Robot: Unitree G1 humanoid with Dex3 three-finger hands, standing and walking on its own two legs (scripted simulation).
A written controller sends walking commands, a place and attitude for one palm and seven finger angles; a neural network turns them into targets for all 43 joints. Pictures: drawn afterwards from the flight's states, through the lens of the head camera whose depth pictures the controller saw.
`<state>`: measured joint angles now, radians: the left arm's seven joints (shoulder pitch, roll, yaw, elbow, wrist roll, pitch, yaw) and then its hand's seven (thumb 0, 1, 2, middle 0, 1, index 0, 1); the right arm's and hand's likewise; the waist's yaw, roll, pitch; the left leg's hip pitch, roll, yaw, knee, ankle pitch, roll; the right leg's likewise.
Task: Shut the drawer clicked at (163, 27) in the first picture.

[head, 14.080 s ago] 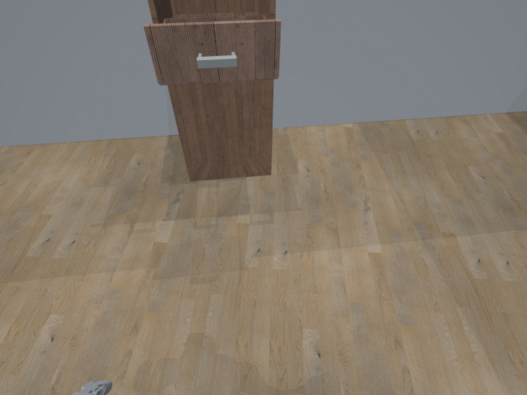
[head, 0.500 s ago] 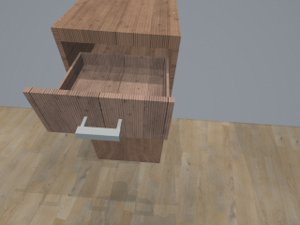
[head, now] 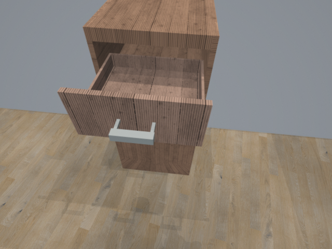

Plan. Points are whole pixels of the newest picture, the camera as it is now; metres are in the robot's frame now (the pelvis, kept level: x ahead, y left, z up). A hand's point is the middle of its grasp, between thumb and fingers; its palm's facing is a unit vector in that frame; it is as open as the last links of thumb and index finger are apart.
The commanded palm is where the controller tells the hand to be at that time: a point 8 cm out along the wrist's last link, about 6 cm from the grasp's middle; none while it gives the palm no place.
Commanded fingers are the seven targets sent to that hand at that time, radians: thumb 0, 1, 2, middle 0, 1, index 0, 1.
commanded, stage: come to a stop and stand still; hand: left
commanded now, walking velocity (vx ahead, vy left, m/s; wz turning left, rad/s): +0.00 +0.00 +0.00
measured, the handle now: (133, 130) +0.41 +0.13 +0.04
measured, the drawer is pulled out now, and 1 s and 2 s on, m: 0.28 0.28 0.28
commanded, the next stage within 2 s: look again from close up in 0.26 s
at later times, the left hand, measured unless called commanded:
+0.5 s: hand out of the picture -0.04 +0.15 -0.18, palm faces +0.02 -0.99 -0.15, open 7.4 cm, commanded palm none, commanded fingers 0.00 0.90 0.90 -0.20 -0.30 -0.20 -0.30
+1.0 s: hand out of the picture +0.00 +0.18 -0.20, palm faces +0.03 -0.99 -0.13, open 7.4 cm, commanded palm +0.04 +0.21 -0.06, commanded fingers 0.00 0.90 0.90 -0.26 -0.37 -0.26 -0.37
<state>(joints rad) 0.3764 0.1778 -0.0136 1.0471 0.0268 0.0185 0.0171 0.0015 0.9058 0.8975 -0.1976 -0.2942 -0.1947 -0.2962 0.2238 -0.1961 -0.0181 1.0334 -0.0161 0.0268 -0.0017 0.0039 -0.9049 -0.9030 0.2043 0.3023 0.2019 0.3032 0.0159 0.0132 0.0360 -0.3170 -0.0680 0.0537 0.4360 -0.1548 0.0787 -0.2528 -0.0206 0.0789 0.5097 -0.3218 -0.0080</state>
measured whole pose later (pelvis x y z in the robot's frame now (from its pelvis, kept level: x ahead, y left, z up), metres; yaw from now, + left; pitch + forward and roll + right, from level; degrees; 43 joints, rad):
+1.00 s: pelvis -0.07 +0.01 -0.02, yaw -2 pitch -4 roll -2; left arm 0.31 0.18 0.04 0.83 -0.02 0.12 0.05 0.01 0.92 0.90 -0.20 -0.30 -0.20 -0.30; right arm 0.41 -0.12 -0.02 1.03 0.00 0.00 -0.02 0.00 -0.91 -0.90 0.20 0.30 0.20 0.30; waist -0.04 -0.07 0.02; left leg -0.35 -0.05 0.07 0.67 -0.26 0.11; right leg -0.44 -0.01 0.03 0.83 -0.36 -0.02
